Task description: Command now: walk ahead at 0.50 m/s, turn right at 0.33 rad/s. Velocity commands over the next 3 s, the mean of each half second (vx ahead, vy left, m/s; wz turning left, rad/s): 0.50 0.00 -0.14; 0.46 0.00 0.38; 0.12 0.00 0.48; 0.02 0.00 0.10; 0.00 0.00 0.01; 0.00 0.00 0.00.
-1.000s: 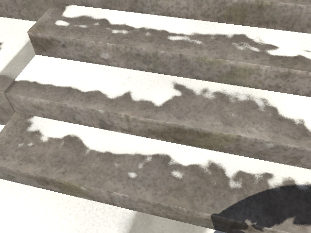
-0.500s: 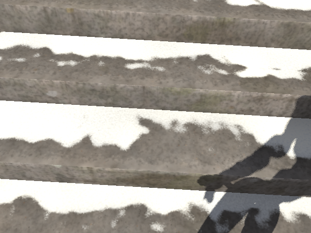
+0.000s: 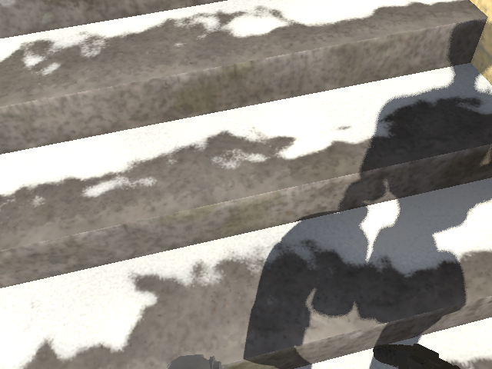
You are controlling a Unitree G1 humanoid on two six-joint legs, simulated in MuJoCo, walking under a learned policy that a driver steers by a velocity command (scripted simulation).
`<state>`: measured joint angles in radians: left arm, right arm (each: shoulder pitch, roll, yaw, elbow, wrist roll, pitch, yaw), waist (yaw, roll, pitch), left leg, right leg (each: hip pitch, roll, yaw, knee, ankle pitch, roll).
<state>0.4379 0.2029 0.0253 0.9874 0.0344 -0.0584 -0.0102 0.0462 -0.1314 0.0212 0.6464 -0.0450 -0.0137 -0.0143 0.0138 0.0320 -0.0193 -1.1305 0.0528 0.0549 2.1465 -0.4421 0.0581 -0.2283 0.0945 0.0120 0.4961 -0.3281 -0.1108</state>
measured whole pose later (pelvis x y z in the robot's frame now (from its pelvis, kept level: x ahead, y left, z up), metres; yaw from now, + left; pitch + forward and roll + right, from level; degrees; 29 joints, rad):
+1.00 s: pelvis +0.55 -0.02 +0.27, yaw +12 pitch +6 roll -3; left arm 0.35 0.18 0.01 1.06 0.08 -0.06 -0.01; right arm 0.16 -0.24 -0.02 0.91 -0.02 -0.06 0.09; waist 0.00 0.05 -0.12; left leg -1.11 0.04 -0.12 1.96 -0.23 0.20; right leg -0.38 -0.01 -0.23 0.59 -0.31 -0.06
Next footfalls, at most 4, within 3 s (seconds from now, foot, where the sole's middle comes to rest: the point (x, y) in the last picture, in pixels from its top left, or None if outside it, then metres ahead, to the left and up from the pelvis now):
0.20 left None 0.26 0.08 -0.63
0.74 right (326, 272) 0.61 -0.12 -0.49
1.26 left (194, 175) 0.80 0.18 -0.35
1.68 right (286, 149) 0.87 -0.04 -0.35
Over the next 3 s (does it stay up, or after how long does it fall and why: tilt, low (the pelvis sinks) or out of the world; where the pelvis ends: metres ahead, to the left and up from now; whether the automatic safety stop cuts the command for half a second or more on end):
stays up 0.81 0.05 0.43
